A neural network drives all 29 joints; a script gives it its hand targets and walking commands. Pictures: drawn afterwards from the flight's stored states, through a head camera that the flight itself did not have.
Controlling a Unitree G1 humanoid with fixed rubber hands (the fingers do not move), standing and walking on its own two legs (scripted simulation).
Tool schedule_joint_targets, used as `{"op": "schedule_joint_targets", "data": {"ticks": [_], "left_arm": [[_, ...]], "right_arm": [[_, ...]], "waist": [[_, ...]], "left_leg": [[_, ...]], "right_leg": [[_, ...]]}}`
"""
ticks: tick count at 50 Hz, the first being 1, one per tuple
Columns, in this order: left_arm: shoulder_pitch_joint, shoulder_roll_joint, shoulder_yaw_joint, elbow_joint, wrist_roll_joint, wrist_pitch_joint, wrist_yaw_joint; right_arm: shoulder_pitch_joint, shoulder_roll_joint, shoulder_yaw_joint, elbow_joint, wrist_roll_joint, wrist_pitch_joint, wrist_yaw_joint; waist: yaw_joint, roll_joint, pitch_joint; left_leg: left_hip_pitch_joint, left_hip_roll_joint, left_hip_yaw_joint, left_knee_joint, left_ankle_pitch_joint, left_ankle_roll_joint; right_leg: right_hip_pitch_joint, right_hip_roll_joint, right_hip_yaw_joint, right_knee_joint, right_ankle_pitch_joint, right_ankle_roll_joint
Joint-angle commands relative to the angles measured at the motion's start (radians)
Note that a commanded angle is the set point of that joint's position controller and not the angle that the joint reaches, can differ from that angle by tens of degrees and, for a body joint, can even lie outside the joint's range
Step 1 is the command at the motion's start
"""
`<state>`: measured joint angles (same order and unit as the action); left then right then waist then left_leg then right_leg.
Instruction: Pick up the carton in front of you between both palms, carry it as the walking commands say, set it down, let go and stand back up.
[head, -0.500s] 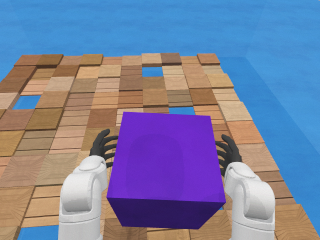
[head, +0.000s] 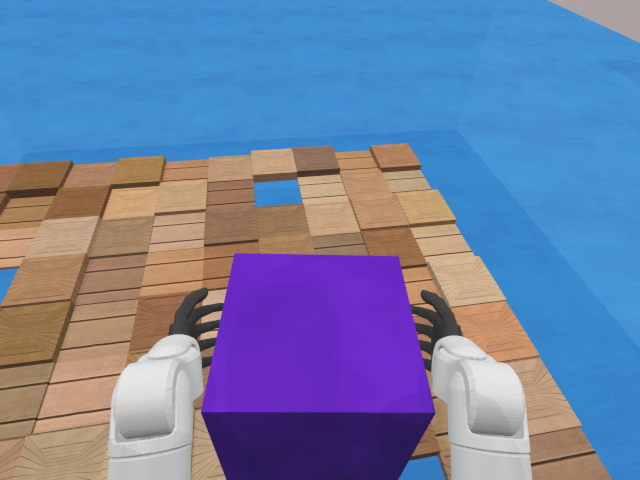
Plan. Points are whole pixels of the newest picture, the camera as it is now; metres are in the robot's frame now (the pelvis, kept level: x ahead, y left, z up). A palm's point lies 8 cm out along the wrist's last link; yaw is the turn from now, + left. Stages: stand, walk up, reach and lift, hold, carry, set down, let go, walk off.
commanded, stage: carry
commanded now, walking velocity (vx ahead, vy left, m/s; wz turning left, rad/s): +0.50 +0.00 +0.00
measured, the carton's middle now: (314, 376) +0.27 +0.00 +0.00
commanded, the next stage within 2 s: none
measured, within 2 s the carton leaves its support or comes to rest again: neither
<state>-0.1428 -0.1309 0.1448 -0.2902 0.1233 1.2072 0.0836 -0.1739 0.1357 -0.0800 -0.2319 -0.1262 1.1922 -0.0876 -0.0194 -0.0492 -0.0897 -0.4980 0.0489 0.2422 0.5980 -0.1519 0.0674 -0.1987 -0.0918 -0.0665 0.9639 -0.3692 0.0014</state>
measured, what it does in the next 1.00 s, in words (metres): walks ahead: right foot, then left foot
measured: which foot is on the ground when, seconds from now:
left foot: down 0.00-0.38, up 0.40-0.76, down 0.78-1.00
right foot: up 0.00-0.32, down 0.34-0.80, up 0.82-1.00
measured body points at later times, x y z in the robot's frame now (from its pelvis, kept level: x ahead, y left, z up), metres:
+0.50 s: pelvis +0.29 -0.05 +0.01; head +0.31 -0.08 +0.46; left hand +0.64 +0.11 +0.12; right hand +0.66 -0.19 +0.11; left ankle +0.19 +0.08 -0.63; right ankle +0.32 -0.13 -0.73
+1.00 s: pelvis +0.61 +0.00 -0.01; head +0.70 +0.02 +0.44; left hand +0.98 +0.15 +0.05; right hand +0.97 -0.16 +0.06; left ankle +0.61 +0.05 -0.75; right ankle +0.60 -0.16 -0.66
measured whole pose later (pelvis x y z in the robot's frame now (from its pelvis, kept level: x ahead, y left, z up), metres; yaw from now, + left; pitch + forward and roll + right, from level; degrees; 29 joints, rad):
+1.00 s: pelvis +0.61 +0.00 -0.01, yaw +0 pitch +6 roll -3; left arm -0.59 -0.05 0.21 -0.02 0.08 1.19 0.14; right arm -0.56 0.07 -0.24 -0.03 -0.07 1.17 -0.13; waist -0.04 0.00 0.08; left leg -0.33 -0.01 0.13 0.46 -0.22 0.10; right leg -0.62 -0.04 -0.02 1.11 -0.35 -0.02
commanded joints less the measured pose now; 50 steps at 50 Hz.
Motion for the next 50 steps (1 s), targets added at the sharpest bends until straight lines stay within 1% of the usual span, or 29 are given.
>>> {"op": "schedule_joint_targets", "data": {"ticks": [1, 2, 3, 6, 10, 13, 16, 17, 18, 19, 20, 21, 22, 23, 24, 29, 32, 34, 36, 37, 38, 39, 40, 41, 42, 43, 44, 45, 50], "left_arm": [[-0.493, -0.943, -0.763, -0.097, -0.441, -0.016, -0.281], [-0.487, -0.963, -0.767, -0.096, -0.440, -0.025, -0.280], [-0.479, -0.971, -0.769, -0.099, -0.439, -0.032, -0.277], [-0.449, -0.965, -0.783, -0.102, -0.423, -0.049, -0.262], [-0.484, -0.894, -0.785, -0.100, -0.410, -0.048, -0.245], [-0.608, -0.804, -0.772, -0.086, -0.424, -0.033, -0.235], [-0.747, -0.726, -0.718, 0.016, -0.436, -0.012, -0.224], [-0.777, -0.704, -0.682, 0.071, -0.433, -0.005, -0.220], [-0.814, -0.679, -0.640, 0.134, -0.430, 0.003, -0.215], [-0.834, -0.637, -0.607, 0.197, -0.420, 0.002, -0.208], [-0.847, -0.624, -0.577, 0.247, -0.420, 0.000, -0.200], [-0.908, -0.653, -0.564, 0.253, -0.436, -0.003, -0.197], [-0.981, -0.700, -0.562, 0.262, -0.458, -0.008, -0.199], [-1.046, -0.742, -0.557, 0.256, -0.478, -0.016, -0.202], [-1.115, -0.788, -0.560, 0.250, -0.491, -0.024, -0.205], [-1.260, -0.919, -0.543, 0.266, -0.528, -0.037, -0.204], [-1.276, -0.955, -0.548, 0.280, -0.533, -0.036, -0.206], [-1.275, -0.971, -0.561, 0.276, -0.534, -0.035, -0.208], [-1.257, -0.989, -0.577, 0.272, -0.530, -0.034, -0.210], [-1.243, -0.994, -0.584, 0.273, -0.526, -0.033, -0.210], [-1.228, -0.996, -0.591, 0.274, -0.518, -0.031, -0.209], [-1.222, -0.984, -0.600, 0.279, -0.506, -0.031, -0.209], [-1.197, -0.992, -0.613, 0.299, -0.499, -0.028, -0.211], [-1.177, -1.025, -0.599, 0.319, -0.505, -0.017, -0.210], [-1.198, -0.999, -0.613, 0.274, -0.492, -0.021, -0.203], [-1.243, -1.017, -0.624, 0.238, -0.496, -0.026, -0.196], [-1.246, -1.031, -0.636, 0.213, -0.495, -0.036, -0.187], [-1.247, -1.052, -0.645, 0.180, -0.492, -0.041, -0.179], [-1.118, -1.023, -0.678, 0.140, -0.452, -0.070, -0.140]], "right_arm": [[-0.420, 0.991, 0.700, -0.106, 0.424, -0.028, 0.255], [-0.439, 1.005, 0.710, -0.127, 0.427, -0.038, 0.253], [-0.449, 1.010, 0.716, -0.144, 0.432, -0.044, 0.252], [-0.428, 0.982, 0.727, -0.157, 0.440, -0.050, 0.256], [-0.465, 0.895, 0.730, -0.155, 0.440, -0.044, 0.256], [-0.572, 0.811, 0.715, -0.123, 0.432, -0.033, 0.237], [-0.716, 0.718, 0.673, -0.038, 0.415, -0.011, 0.205], [-0.761, 0.698, 0.653, 0.002, 0.412, -0.001, 0.195], [-0.810, 0.689, 0.632, 0.040, 0.411, 0.010, 0.186], [-0.884, 0.694, 0.625, 0.065, 0.425, 0.025, 0.179], [-0.928, 0.709, 0.617, 0.111, 0.447, 0.034, 0.173], [-0.983, 0.737, 0.608, 0.144, 0.465, 0.029, 0.168], [-1.046, 0.780, 0.589, 0.173, 0.485, 0.022, 0.165], [-1.078, 0.822, 0.574, 0.208, 0.497, 0.014, 0.164], [-1.116, 0.861, 0.561, 0.233, 0.504, 0.004, 0.164], [-1.206, 0.972, 0.508, 0.275, 0.497, -0.013, 0.147], [-1.188, 0.982, 0.477, 0.302, 0.460, -0.014, 0.142], [-1.167, 0.980, 0.467, 0.303, 0.437, -0.012, 0.144], [-1.139, 0.976, 0.458, 0.299, 0.415, -0.007, 0.151], [-1.113, 0.975, 0.453, 0.305, 0.406, -0.004, 0.157], [-1.079, 0.970, 0.452, 0.316, 0.401, -0.004, 0.165], [-1.060, 0.970, 0.454, 0.316, 0.397, -0.005, 0.178], [-1.055, 0.954, 0.445, 0.325, 0.403, -0.002, 0.188], [-1.058, 0.889, 0.430, 0.327, 0.382, -0.007, 0.191], [-1.048, 0.942, 0.454, 0.306, 0.411, -0.010, 0.202], [-1.108, 0.973, 0.479, 0.238, 0.441, -0.019, 0.212], [-1.162, 1.006, 0.509, 0.181, 0.477, -0.021, 0.221], [-1.210, 1.026, 0.542, 0.125, 0.504, -0.029, 0.224], [-1.157, 1.009, 0.605, 0.027, 0.552, -0.045, 0.228]], "waist": [[-0.010, 0.099, -0.349], [0.003, 0.076, -0.328], [0.010, 0.101, -0.320], [0.009, 0.168, -0.286], [0.000, 0.189, -0.228], [-0.002, 0.201, -0.193], [0.002, 0.188, -0.150], [0.018, 0.143, -0.168], [0.033, 0.040, -0.196], [0.052, -0.280, -0.255], [0.084, -0.424, -0.277], [0.087, -0.307, -0.271], [0.083, -0.172, -0.288], [0.081, -0.102, -0.304], [0.076, -0.076, -0.327], [0.084, -0.105, -0.364], [0.098, -0.094, -0.328], [0.099, -0.108, -0.311], [0.066, -0.115, -0.324], [0.025, -0.096, -0.351], [-0.024, -0.035, -0.402], [-0.055, 0.050, -0.416], [-0.030, 0.230, -0.420], [-0.021, 0.417, -0.550], [-0.046, 0.353, -0.507], [-0.045, 0.276, -0.441], [-0.031, 0.167, -0.410], [-0.029, 0.172, -0.429], [-0.039, 0.179, -0.466]], "left_leg": [[0.651, 0.324, -0.524, -0.286, 0.231, 0.159], [0.584, 0.301, -0.464, -0.316, 0.153, 0.111], [0.531, 0.283, -0.397, -0.344, 0.066, 0.082], [0.469, 0.252, -0.284, -0.406, -0.040, 0.086], [0.425, 0.210, -0.167, -0.408, -0.028, 0.071], [0.414, 0.203, -0.146, -0.351, -0.067, 0.047], [0.408, 0.208, -0.144, -0.244, -0.130, 0.026], [0.362, 0.172, -0.108, -0.151, -0.177, 0.009], [0.299, 0.113, -0.067, 0.042, -0.128, -0.018], [0.099, 0.023, -0.029, 0.350, -0.239, -0.068], [-0.150, -0.056, -0.092, 0.569, -0.413, -0.090], [-0.269, -0.032, -0.173, 0.654, -0.424, -0.064], [-0.284, 0.003, -0.215, 0.688, -0.357, -0.043], [-0.294, 0.021, -0.224, 0.671, -0.299, -0.027], [-0.271, 0.035, -0.236, 0.623, -0.249, -0.022], [-0.306, 0.010, -0.203, 0.446, -0.114, -0.045], [-0.265, -0.005, -0.172, 0.187, -0.030, -0.048], [-0.140, -0.030, -0.121, -0.015, 0.087, -0.034], [0.041, -0.047, -0.080, -0.103, 0.232, -0.019], [0.170, -0.061, -0.049, -0.147, 0.261, -0.019], [0.362, -0.066, -0.024, -0.215, 0.281, -0.036], [0.559, 0.011, -0.106, -0.172, 0.242, -0.069], [0.714, 0.175, -0.324, -0.012, 0.617, -0.093], [0.921, 0.329, -0.709, -0.106, 0.351, 0.087], [0.877, 0.327, -0.741, -0.207, 0.125, 0.131], [0.810, 0.287, -0.672, -0.213, 0.165, 0.131], [0.743, 0.270, -0.593, -0.218, 0.303, 0.113], [0.721, 0.275, -0.550, -0.208, 0.424, 0.120], [0.814, 0.209, -0.382, -0.176, 0.669, 0.087]], "right_leg": [[-0.478, -0.006, 0.097, 0.326, -0.034, -0.032], [-0.453, -0.036, 0.107, 0.222, 0.009, -0.037], [-0.411, -0.046, 0.096, 0.134, 0.043, -0.034], [-0.363, -0.026, 0.029, -0.102, 0.109, -0.007], [-0.277, 0.007, -0.070, -0.380, 0.253, 0.015], [-0.256, -0.004, -0.062, -0.424, 0.366, 0.002], [-0.199, -0.020, -0.069, -0.473, 0.358, -0.020], [-0.092, 0.012, -0.115, -0.497, 0.242, -0.028], [0.051, 0.027, -0.106, -0.491, 0.169, -0.037], [0.243, -0.146, 0.174, -0.557, 0.197, -0.083], [0.373, -0.260, 0.471, -0.662, 0.152, -0.184], [0.390, -0.298, 0.524, -0.704, 0.136, -0.229], [0.389, -0.268, 0.456, -0.654, 0.227, -0.230], [0.381, -0.232, 0.370, -0.612, 0.337, -0.219], [0.361, -0.212, 0.302, -0.609, 0.375, -0.203], [0.399, -0.154, 0.156, -0.589, 0.430, -0.223], [0.371, -0.110, 0.092, -0.560, 0.469, -0.228], [0.322, -0.076, 0.038, -0.541, 0.540, -0.205], [0.264, -0.062, -0.009, -0.470, 0.610, -0.177], [0.229, -0.048, -0.049, -0.363, 0.682, -0.156], [0.169, -0.012, -0.097, -0.184, 0.672, -0.119], [-0.014, 0.022, -0.075, -0.002, 0.455, -0.094], [-0.223, 0.081, -0.031, 0.157, -0.086, -0.072], [-0.477, 0.146, 0.065, 0.350, -0.140, -0.037], [-0.560, 0.104, 0.089, 0.399, -0.104, -0.044], [-0.582, 0.078, 0.088, 0.390, -0.050, -0.039], [-0.557, 0.049, 0.086, 0.329, -0.009, -0.026], [-0.531, 0.036, 0.079, 0.287, 0.007, -0.019], [-0.567, 0.048, 0.032, 0.094, 0.066, -0.014]]}}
